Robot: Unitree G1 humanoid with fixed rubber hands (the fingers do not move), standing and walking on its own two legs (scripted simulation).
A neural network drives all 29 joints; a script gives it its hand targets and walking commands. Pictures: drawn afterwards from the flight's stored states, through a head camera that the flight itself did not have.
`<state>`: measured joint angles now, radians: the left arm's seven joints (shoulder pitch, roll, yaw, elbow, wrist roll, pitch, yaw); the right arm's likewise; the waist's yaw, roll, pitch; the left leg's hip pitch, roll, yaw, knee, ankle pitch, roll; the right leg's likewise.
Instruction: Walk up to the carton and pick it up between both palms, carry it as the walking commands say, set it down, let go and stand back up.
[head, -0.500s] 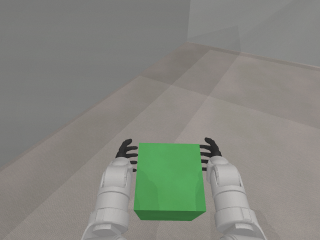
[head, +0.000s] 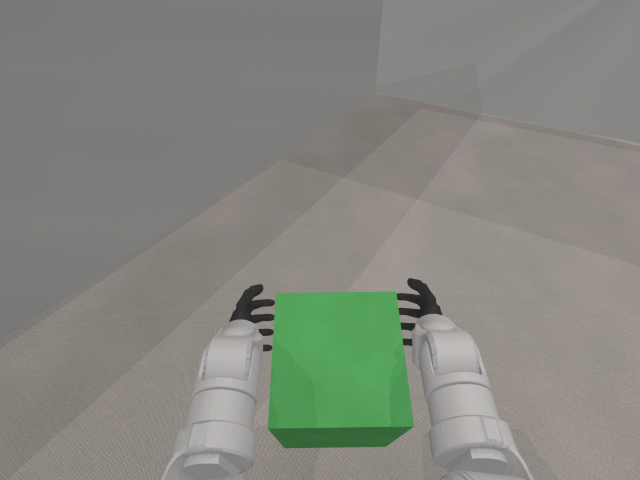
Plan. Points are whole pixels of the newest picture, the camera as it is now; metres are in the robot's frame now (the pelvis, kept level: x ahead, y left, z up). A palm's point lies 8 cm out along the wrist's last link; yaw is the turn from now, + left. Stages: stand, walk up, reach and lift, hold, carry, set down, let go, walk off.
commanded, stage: hold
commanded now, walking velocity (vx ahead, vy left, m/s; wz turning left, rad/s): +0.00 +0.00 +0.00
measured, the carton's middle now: (335, 376) +0.30 +0.00 -0.04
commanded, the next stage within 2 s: carry in 1.06 s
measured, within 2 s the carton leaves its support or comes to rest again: neither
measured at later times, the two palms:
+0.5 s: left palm (241, 336) +0.29 +0.13 +0.06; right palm (430, 332) +0.30 -0.12 +0.06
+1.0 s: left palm (241, 338) +0.29 +0.13 +0.05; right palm (431, 333) +0.30 -0.12 +0.06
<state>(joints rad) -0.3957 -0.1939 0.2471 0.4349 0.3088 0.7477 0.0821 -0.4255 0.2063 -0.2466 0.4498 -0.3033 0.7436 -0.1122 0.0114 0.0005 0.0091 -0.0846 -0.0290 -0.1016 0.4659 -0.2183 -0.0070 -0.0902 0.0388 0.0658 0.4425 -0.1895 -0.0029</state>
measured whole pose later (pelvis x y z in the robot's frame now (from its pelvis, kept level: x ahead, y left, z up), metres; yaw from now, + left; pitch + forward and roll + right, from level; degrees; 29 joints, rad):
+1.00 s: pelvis +0.00 +0.00 +0.00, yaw +0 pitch -9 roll +0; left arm -0.36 -0.18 0.20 0.39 0.28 0.78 0.09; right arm -0.39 0.19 -0.21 0.41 -0.28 0.75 -0.09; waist 0.01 0.00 0.00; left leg -0.08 -0.03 -0.10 0.47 -0.22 0.00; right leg -0.09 0.04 0.07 0.45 -0.19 0.00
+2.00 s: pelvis -0.07 -0.03 -0.01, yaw +4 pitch +3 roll +1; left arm -0.42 -0.20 0.12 -0.01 0.13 1.30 0.33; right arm -0.44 0.21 -0.12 0.01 -0.13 1.25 -0.31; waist 0.00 -0.01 -0.14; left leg -0.33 -0.03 0.03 0.59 -0.30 0.03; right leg -0.47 -0.01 -0.07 0.51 -0.09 -0.04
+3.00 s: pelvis -0.04 -0.01 -0.01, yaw +5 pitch +2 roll +0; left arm -0.32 -0.17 0.08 -0.01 0.17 1.16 0.18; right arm -0.36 0.18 -0.11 0.01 -0.17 1.12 -0.18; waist -0.02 0.00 -0.12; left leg -0.28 -0.05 0.02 0.60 -0.36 0.05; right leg -0.43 -0.03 -0.08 0.55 -0.16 -0.01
